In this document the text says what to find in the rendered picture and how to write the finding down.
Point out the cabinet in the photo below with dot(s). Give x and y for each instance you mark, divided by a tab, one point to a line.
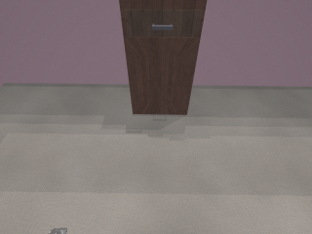
161	69

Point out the handle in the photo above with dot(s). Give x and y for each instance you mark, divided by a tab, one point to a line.
162	27

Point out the drawer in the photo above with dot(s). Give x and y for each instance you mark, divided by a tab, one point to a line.
139	22

